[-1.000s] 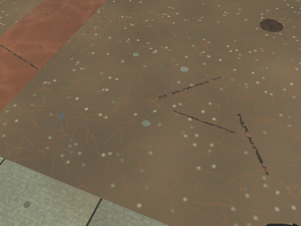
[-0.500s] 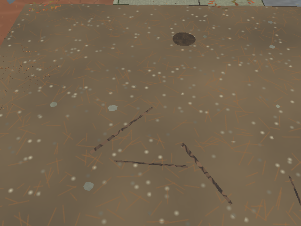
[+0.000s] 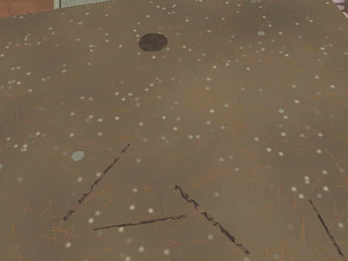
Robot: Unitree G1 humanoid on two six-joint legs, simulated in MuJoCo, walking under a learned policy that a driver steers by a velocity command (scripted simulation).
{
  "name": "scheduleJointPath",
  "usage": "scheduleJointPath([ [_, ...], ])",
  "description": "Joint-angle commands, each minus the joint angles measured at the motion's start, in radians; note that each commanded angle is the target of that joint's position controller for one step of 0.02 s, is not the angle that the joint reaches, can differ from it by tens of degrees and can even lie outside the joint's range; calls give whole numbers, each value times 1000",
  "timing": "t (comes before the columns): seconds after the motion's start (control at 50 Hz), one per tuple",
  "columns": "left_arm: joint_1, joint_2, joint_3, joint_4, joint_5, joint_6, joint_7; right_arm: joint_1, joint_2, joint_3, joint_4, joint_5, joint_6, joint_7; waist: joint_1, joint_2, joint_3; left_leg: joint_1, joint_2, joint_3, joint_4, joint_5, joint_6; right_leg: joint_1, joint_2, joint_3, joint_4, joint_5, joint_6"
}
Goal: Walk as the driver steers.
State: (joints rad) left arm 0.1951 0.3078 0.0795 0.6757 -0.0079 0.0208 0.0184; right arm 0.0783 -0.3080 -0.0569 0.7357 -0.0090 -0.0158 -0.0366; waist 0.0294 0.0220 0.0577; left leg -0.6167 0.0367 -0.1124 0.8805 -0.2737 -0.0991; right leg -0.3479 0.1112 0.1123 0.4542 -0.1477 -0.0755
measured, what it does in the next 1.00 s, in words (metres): steps on the spot, turning right: left foot, then right foot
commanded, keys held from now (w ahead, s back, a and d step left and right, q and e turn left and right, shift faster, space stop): e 0.62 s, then no key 0.38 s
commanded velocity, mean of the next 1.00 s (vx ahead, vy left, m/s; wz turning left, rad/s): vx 0.02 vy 0.00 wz -0.48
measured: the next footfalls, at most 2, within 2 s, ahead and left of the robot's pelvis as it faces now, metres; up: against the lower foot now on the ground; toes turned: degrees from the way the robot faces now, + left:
left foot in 0.14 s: +0.14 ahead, +0.15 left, +0.00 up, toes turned -11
right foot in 0.56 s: +0.04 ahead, -0.11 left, +0.00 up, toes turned -22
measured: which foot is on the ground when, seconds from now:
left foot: up 0.00-0.12, down 0.14-0.56, up 0.58-0.94, down 0.96-1.00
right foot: down 0.00-0.14, up 0.16-0.54, down 0.56-1.00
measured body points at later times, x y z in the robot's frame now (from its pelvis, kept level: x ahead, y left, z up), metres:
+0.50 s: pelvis +0.05 +0.03 +0.00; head +0.09 +0.01 +0.45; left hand +0.29 +0.24 -0.09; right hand +0.10 -0.29 -0.10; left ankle +0.10 +0.16 -0.74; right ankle +0.01 -0.10 -0.71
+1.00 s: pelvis +0.05 +0.00 +0.00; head +0.06 +0.00 +0.44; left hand +0.31 +0.15 -0.10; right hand +0.04 -0.30 -0.11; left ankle +0.11 +0.12 -0.74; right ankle +0.01 -0.09 -0.74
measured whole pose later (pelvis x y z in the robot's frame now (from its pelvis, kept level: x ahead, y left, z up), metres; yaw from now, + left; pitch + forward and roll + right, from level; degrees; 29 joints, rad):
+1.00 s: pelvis +0.05 +0.00 +0.00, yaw -28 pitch +0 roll +0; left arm 0.14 0.25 0.03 0.69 0.01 0.02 0.01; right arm 0.16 -0.27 -0.06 0.75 -0.01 0.01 -0.01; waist -0.01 0.00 0.03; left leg -0.24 0.03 -0.02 0.50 -0.27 -0.03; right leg -0.27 0.08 0.08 0.53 -0.27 -0.03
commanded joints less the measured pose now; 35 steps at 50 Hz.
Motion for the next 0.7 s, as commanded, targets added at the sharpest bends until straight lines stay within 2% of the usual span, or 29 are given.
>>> scheduleJointPath([
  [0.02, -38, 161, 43, -83, 0, 4, 15, 19, -82, -21, -55, 6, -4, 4, -22, -146, -178, 124, -37, 11, -94, 39, -3, 76, -230, 249, -90, 149, -149],
  [0.08, -36, 154, 40, -87, -1, 12, 11, 14, -93, -26, -64, 8, -20, 14, -18, -176, -170, 173, -61, 5, -210, -10, 14, 117, -233, 322, -31, 203, -139],
  [0.12, -64, 141, 35, -98, -13, 17, 12, 66, -96, -33, -53, 11, -34, 22, -56, -184, -169, 275, -61, 17, -409, 85, 42, 131, -205, 353, 28, 221, -101],
  [0.14, -55, 119, 28, -102, -14, 19, 15, 95, -120, -42, -47, 5, -39, 22, -62, -160, -169, 374, -1, -9, -510, 211, 71, 87, -165, 335, 80, 127, -58],
  [0.16, 7, 60, 12, -103, 1, 20, 14, 95, -191, -55, -60, -12, -34, 15, -18, 39, -204, 497, 220, -188, -527, 405, 153, -12, -65, 203, 283, -199, 2],
  [0.18, 23, 87, 21, -137, -5, 12, 13, 98, -229, -65, -46, -44, -22, 16, 12, 300, -162, 532, 373, -429, -550, 607, 341, -232, 60, 52, 459, -534, 58],
  [0.2, 53, 174, 44, -112, 6, 4, 10, 86, -174, -55, -68, -33, -22, 16, -5, 221, -174, 532, 403, -433, -543, 599, 397, -271, -16, 58, 665, -517, 99],
  [0.22, 44, 205, 60, -87, -8, 11, 9, 61, -122, -42, -80, -24, -20, 12, -10, 136, -161, 513, 335, -302, -520, 560, 355, -269, -38, 49, 739, -442, 117],
  [0.24, 49, 184, 60, -68, -12, 25, 14, 31, -103, -37, -87, -13, -14, 10, 1, 93, -144, 503, 269, -205, -508, 500, 307, -271, -53, 33, 767, -387, 138],
  [0.26, 38, 164, 55, -73, -11, 37, 15, 16, -95, -34, -88, 0, -8, 6, -5, 99, -124, 496, 246, -156, -510, 476, 292, -288, -65, 21, 782, -341, 155],
  [0.3, 7, 108, 39, -91, -19, 44, 7, 26, -104, -35, -84, -5, 5, -3, -20, 125, -105, 477, 198, -56, -535, 462, 287, -265, -75, -41, 717, -283, 171],
  [0.34, -43, 85, 30, -119, -21, 42, 3, 55, -119, -43, -78, -10, 15, -10, -52, 157, -121, 532, 213, -27, -540, 471, 304, -262, -95, -70, 613, -269, 179],
  [0.4, -68, 72, 21, -140, -14, 39, -9, 50, -153, -58, -77, -4, 23, -6, -66, 174, -155, 533, 245, 17, -539, 474, 313, -156, -129, -102, 451, -260, 168],
  [0.46, -54, 91, 28, -144, -13, 45, -23, 43, -173, -67, -73, 10, 24, 6, -65, 186, -155, 513, 268, 45, -531, 437, 307, -62, -129, -144, 317, -237, 141],
  [0.48, -46, 95, 31, -144, -13, 47, -28, 42, -178, -69, -69, 16, 24, 9, -60, 185, -150, 510, 275, 49, -520, 416, 299, -39, -127, -154, 265, -219, 127],
  [0.52, 11, 92, 39, -125, -12, 48, -36, 22, -177, -70, -63, 35, 24, 10, -19, 166, -145, 471, 264, 88, -455, 354, 252, 72, -105, -187, 76, -91, 79],
  [0.54, 49, 106, 48, -109, -9, 47, -32, 56, -149, -64, -46, 38, 22, 12, -10, 124, -148, 409, 235, 130, -383, 270, 197, 174, -88, -171, -15, -10, 45],
  [0.56, 82, 178, 70, -110, -9, 43, -20, 97, -100, -52, -37, 14, 21, 18, -19, -71, -148, 236, 153, 229, -176, 59, 103, 324, -212, 28, -86, 234, -15],
  [0.58, 74, 295, 88, -141, 8, 34, -10, 49, -57, -31, -104, -29, 18, 17, -28, -359, -129, -59, -3, 246, 84, -382, 15, 381, -470, 399, -93, 493, -210],
  [0.6, 105, 244, 74, -140, 39, 9, -18, -40, -103, -46, -118, -13, 12, 7, 55, -250, -191, -66, -16, 80, 257, -416, 19, 322, -493, 425, -115, 434, -296],
  [0.62, 65, 215, 61, -129, 37, -9, -17, -42, -121, -54, -115, 8, 14, 5, 21, -197, -157, -72, 2, 51, 302, -337, 36, 293, -436, 332, -119, 364, -251],
  [0.64, 3, 182, 52, -128, 19, -16, -11, -8, -124, -59, -90, 10, 18, 0, -12, -156, -137, -70, 16, 47, 287, -249, 42, 274, -381, 254, -111, 302, -190],
  [0.66, -39, 147, 39, -132, 2, -15, -5, 10, -131, -63, -74, 3, 22, -5, -24, -149, -133, -61, 23, 46, 264, -192, 37, 263, -353, 215, -105, 300, -155],
  [0.68, -59, 131, 28, -133, 0, -12, 2, 29, -128, -64, -64, -1, 24, -4, -37, -159, -141, -11, 13, 57, 277, -144, 27, 229, -330, 181, -102, 354, -148],
  [0.7, -59, 121, 21, -131, 7, -10, 6, 45, -118, -62, -59, 1, 24, -1, -44, -160, -156, 27, 2, 66, 283, -110, 19, 215, -317, 160, -102, 380, -149],
])
Velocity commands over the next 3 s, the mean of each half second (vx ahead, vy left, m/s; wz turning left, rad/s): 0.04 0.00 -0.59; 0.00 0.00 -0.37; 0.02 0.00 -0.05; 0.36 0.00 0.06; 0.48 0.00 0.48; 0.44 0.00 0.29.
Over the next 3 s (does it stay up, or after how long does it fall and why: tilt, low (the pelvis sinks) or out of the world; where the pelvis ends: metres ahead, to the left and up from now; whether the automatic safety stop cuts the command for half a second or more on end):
stays up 0.75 -0.23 0.00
